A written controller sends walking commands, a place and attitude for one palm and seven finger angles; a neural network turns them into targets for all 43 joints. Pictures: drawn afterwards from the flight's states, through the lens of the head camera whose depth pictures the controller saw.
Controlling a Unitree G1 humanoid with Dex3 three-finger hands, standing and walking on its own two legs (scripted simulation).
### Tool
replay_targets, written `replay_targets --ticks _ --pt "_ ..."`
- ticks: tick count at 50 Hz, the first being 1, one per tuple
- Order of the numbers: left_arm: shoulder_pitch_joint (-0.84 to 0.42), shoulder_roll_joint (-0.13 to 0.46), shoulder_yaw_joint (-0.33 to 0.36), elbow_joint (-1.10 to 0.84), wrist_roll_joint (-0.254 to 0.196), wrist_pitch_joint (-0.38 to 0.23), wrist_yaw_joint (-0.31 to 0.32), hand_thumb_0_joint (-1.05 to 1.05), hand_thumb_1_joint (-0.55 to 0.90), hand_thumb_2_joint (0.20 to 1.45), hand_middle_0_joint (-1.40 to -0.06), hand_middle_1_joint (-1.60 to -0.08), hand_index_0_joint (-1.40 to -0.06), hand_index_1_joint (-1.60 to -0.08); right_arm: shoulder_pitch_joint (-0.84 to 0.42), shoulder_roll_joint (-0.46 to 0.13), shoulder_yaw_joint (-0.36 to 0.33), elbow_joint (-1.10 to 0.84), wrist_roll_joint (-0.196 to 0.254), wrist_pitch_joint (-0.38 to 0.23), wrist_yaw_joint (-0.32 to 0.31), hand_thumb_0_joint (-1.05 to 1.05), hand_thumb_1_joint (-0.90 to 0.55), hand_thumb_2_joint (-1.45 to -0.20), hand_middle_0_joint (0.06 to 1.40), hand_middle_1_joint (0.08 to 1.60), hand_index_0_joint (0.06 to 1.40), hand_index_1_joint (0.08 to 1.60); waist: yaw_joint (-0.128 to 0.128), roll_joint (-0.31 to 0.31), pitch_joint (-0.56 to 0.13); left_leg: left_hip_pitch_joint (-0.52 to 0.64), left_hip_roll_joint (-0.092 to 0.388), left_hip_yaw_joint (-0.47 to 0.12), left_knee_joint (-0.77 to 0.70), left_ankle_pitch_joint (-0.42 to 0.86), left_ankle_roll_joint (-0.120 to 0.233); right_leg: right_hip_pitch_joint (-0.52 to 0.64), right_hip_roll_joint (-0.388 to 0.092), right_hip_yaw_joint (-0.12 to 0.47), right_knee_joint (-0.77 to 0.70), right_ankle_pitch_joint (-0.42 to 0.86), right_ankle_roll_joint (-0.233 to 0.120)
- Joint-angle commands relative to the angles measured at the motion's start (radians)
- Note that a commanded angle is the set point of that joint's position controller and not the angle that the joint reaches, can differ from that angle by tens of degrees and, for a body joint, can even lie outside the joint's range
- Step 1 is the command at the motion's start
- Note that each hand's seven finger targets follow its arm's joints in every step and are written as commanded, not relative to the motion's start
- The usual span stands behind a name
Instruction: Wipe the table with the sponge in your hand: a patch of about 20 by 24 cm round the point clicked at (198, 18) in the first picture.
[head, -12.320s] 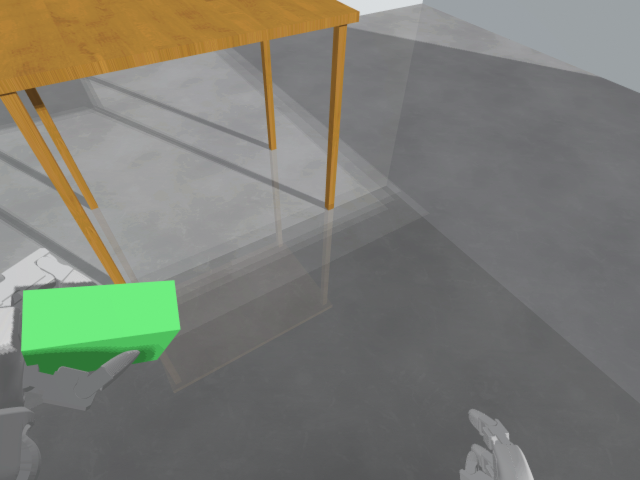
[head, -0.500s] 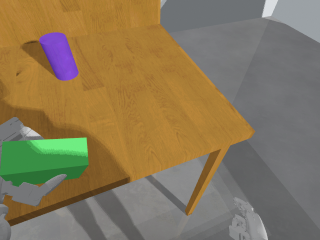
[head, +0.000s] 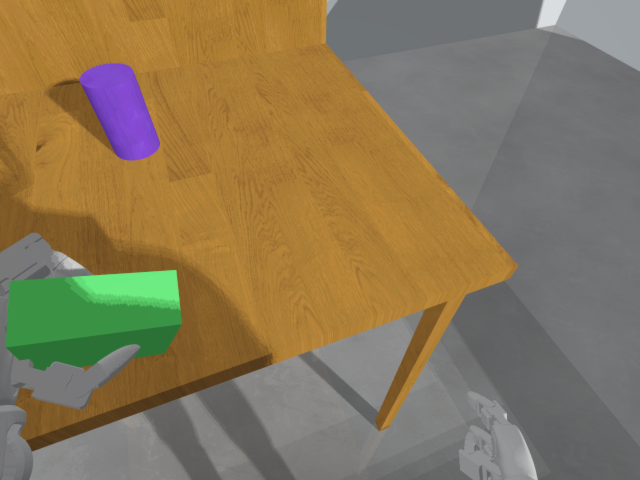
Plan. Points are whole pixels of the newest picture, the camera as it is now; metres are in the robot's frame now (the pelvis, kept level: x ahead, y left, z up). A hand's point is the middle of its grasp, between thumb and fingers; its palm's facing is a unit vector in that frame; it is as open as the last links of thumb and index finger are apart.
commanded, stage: shuffle to correct the standing spot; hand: left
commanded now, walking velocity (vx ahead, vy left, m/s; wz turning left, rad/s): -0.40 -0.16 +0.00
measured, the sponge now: (125, 321) +0.23 +0.20 +0.16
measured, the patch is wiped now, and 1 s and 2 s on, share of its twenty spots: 0.00 0.00 0.05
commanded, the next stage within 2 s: come to a stop and stand still in 0.78 s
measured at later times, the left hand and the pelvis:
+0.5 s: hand (58, 336) +0.20 +0.24 +0.18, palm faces +0.34 -0.86 -0.39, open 9.2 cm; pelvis -0.01 +0.01 +0.00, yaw +1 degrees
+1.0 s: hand (76, 343) +0.20 +0.22 +0.17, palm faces +0.37 -0.86 -0.36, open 9.2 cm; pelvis -0.01 -0.01 +0.00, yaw +1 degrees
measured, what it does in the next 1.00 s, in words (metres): stands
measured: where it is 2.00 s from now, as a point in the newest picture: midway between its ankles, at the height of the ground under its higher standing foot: outside the picture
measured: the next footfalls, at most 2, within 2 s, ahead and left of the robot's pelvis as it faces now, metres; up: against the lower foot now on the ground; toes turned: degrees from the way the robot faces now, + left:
none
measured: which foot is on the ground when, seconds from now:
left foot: down 0.00-1.00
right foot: down 0.00-1.00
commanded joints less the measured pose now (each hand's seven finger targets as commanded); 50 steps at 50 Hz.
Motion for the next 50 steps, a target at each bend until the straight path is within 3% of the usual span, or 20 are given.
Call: replay_targets --ticks 1,6,10,14,18,19,20,22,24,26,28,31,33,36,39,42,44,47,49,50 --pt "-0.010 0.198 0.150 -0.223 -0.009 -0.074 0.029 0.000 0.100 1.300 -1.200 -1.600 -1.200 -1.600 -0.121 -0.083 -0.039 -0.157 0.003 -0.030 -0.016 0.000 -0.900 -0.900 0.200 0.300 0.200 0.300 -0.007 0.007 -0.147 0.110 0.049 -0.059 -0.059 0.013 0.038 -0.028 -0.239 0.201 -0.158 -0.047 0.061" --pt "0.012 0.203 0.174 -0.216 -0.007 -0.093 0.021 0.000 0.100 1.300 -1.200 -1.600 -1.200 -1.600 -0.136 -0.089 -0.050 -0.163 -0.005 -0.006 -0.020 0.000 -0.900 -0.900 0.200 0.300 0.200 0.300 0.003 0.065 -0.177 0.033 0.107 -0.115 -0.171 0.167 0.055 0.134 -0.162 0.159 -0.072 0.149 0.107" --pt "0.025 0.179 0.151 -0.197 -0.010 -0.101 0.010 0.000 0.100 1.300 -1.200 -1.600 -1.200 -1.600 -0.116 -0.085 -0.053 -0.160 -0.004 0.000 -0.017 0.000 -0.900 -0.900 0.200 0.300 0.200 0.300 0.000 0.054 -0.226 0.080 0.102 -0.089 -0.151 0.225 0.047 0.156 -0.167 0.161 -0.083 0.214 0.107" --pt "0.025 0.196 0.169 -0.191 -0.002 -0.110 0.014 0.000 0.100 1.300 -1.200 -1.600 -1.200 -1.600 -0.116 -0.078 -0.057 -0.150 0.005 -0.012 -0.017 0.000 -0.900 -0.900 0.200 0.300 0.200 0.300 -0.005 0.008 -0.219 0.126 0.061 -0.051 -0.081 0.113 0.031 0.076 -0.216 0.207 -0.144 0.183 0.083" --pt "-0.003 0.191 0.148 -0.205 0.000 -0.118 0.021 0.000 0.100 1.300 -1.200 -1.600 -1.200 -1.600 -0.090 -0.067 -0.061 -0.139 0.002 -0.017 -0.016 0.000 -0.900 -0.900 0.200 0.300 0.200 0.300 -0.020 -0.086 -0.191 0.176 -0.005 -0.031 0.074 -0.022 0.023 -0.098 -0.313 0.244 -0.249 -0.054 0.035" --pt "0.011 0.201 0.154 -0.186 0.004 -0.111 0.031 0.000 0.100 1.300 -1.200 -1.600 -1.200 -1.600 -0.115 -0.069 -0.060 -0.121 0.006 -0.016 -0.016 0.000 -0.900 -0.900 0.200 0.300 0.200 0.300 -0.024 -0.063 -0.198 0.224 0.000 -0.039 0.099 -0.019 0.022 -0.159 -0.331 0.275 -0.268 -0.098 0.012" --pt "0.006 0.169 0.117 -0.199 -0.004 -0.107 0.030 0.000 0.100 1.300 -1.200 -1.600 -1.200 -1.600 -0.099 -0.058 -0.050 -0.121 -0.004 -0.004 -0.014 0.000 -0.900 -0.900 0.200 0.300 0.200 0.300 -0.030 -0.066 -0.193 0.205 0.005 -0.040 0.069 -0.028 0.027 -0.142 -0.326 0.224 -0.254 -0.132 0.017" --pt "-0.012 0.197 0.147 -0.216 0.000 -0.112 0.033 0.000 0.100 1.300 -1.200 -1.600 -1.200 -1.600 -0.119 -0.067 -0.049 -0.128 -0.008 -0.007 -0.021 0.000 -0.900 -0.900 0.200 0.300 0.200 0.300 -0.022 -0.034 -0.144 0.150 0.034 -0.081 -0.059 -0.042 0.040 -0.120 -0.269 0.186 -0.209 -0.129 0.047" --pt "0.002 0.215 0.175 -0.203 0.011 -0.117 0.041 0.000 0.100 1.300 -1.200 -1.600 -1.200 -1.600 -0.140 -0.075 -0.047 -0.117 -0.009 -0.005 -0.030 0.000 -0.900 -0.900 0.200 0.300 0.200 0.300 -0.023 0.060 -0.142 0.118 0.074 -0.126 -0.144 -0.052 0.056 -0.087 -0.210 0.172 -0.161 -0.085 0.077" --pt "-0.014 0.205 0.176 -0.230 0.004 -0.125 0.034 0.000 0.100 1.300 -1.200 -1.600 -1.200 -1.600 -0.129 -0.079 -0.048 -0.139 -0.019 0.001 -0.032 0.000 -0.900 -0.900 0.200 0.300 0.200 0.300 -0.016 0.113 -0.151 -0.035 0.139 -0.198 -0.283 -0.027 0.080 0.098 -0.128 0.128 -0.048 -0.003 0.109" --pt "-0.040 0.198 0.172 -0.245 0.007 -0.134 0.025 0.000 0.100 1.300 -1.200 -1.600 -1.200 -1.600 -0.117 -0.079 -0.050 -0.147 -0.022 -0.009 -0.029 0.000 -0.900 -0.900 0.200 0.300 0.200 0.300 -0.009 0.146 -0.153 -0.089 0.175 -0.199 -0.289 0.038 0.086 0.161 -0.122 0.131 0.030 0.021 0.104" --pt "-0.023 0.169 0.139 -0.227 0.005 -0.113 0.010 0.000 0.100 1.300 -1.200 -1.600 -1.200 -1.600 -0.104 -0.091 -0.055 -0.167 -0.019 -0.024 -0.018 0.000 -0.900 -0.900 0.200 0.300 0.200 0.300 0.001 0.162 -0.166 -0.084 0.184 -0.164 -0.287 -0.029 0.087 0.174 -0.123 0.136 0.058 -0.065 0.101" --pt "-0.019 0.167 0.136 -0.215 0.007 -0.098 0.007 0.000 0.100 1.300 -1.200 -1.600 -1.200 -1.600 -0.091 -0.094 -0.057 -0.176 -0.012 -0.037 -0.011 0.000 -0.900 -0.900 0.200 0.300 0.200 0.300 0.003 0.121 -0.147 -0.096 0.162 -0.136 -0.248 -0.091 0.076 0.182 -0.136 0.144 0.014 -0.032 0.100" --pt "-0.039 0.171 0.128 -0.208 0.011 -0.079 0.009 0.000 0.100 1.300 -1.200 -1.600 -1.200 -1.600 -0.083 -0.101 -0.055 -0.180 -0.005 -0.044 -0.007 0.000 -0.900 -0.900 0.200 0.300 0.200 0.300 0.002 0.055 -0.114 -0.081 0.096 -0.087 -0.196 -0.233 0.060 0.127 -0.152 0.187 -0.105 -0.151 0.099" --pt "-0.037 0.186 0.136 -0.189 0.015 -0.054 0.025 0.000 0.100 1.300 -1.200 -1.600 -1.200 -1.600 -0.070 -0.099 -0.055 -0.153 0.008 -0.045 -0.009 0.000 -0.900 -0.900 0.200 0.300 0.200 0.300 -0.010 -0.077 -0.124 0.137 0.000 -0.009 0.090 -0.164 0.029 -0.132 -0.277 0.329 -0.295 -0.382 0.039" --pt "-0.024 0.171 0.118 -0.180 -0.006 -0.029 0.037 0.000 0.100 1.300 -1.200 -1.600 -1.200 -1.600 -0.066 -0.083 -0.042 -0.144 0.010 -0.036 -0.007 0.000 -0.900 -0.900 0.200 0.300 0.200 0.300 -0.022 -0.109 -0.146 0.155 -0.010 0.001 0.163 -0.105 0.033 -0.135 -0.322 0.297 -0.290 -0.366 0.024" --pt "-0.004 0.195 0.139 -0.179 -0.005 -0.025 0.046 0.000 0.100 1.300 -1.200 -1.600 -1.200 -1.600 -0.095 -0.092 -0.037 -0.143 0.017 -0.033 -0.013 0.000 -0.900 -0.900 0.200 0.300 0.200 0.300 -0.018 -0.050 -0.123 0.170 0.005 -0.016 0.041 -0.113 0.043 -0.121 -0.296 0.270 -0.266 -0.329 0.027" --pt "0.034 0.180 0.139 -0.186 0.001 -0.039 0.045 0.000 0.100 1.300 -1.200 -1.600 -1.200 -1.600 -0.084 -0.122 -0.053 -0.160 0.016 -0.035 -0.023 0.000 -0.900 -0.900 0.200 0.300 0.200 0.300 0.005 0.024 -0.105 0.086 0.060 -0.087 -0.167 -0.089 0.084 0.046 -0.202 0.231 -0.199 -0.215 0.128" --pt "0.022 0.208 0.171 -0.186 0.012 -0.047 0.053 0.000 0.100 1.300 -1.200 -1.600 -1.200 -1.600 -0.097 -0.115 -0.049 -0.150 0.015 -0.039 -0.030 0.000 -0.900 -0.900 0.200 0.300 0.200 0.300 -0.004 0.142 -0.125 0.059 0.058 -0.097 -0.199 -0.086 0.084 0.112 -0.186 0.209 -0.156 -0.127 0.108" --pt "0.014 0.174 0.140 -0.176 0.012 -0.049 0.051 0.000 0.100 1.300 -1.200 -1.600 -1.200 -1.600 -0.080 -0.108 -0.045 -0.151 0.011 -0.042 -0.030 0.000 -0.900 -0.900 0.200 0.300 0.200 0.300 -0.006 0.105 -0.137 0.033 0.057 -0.103 -0.209 -0.085 0.083 0.165 -0.177 0.189 -0.143 -0.106 0.110"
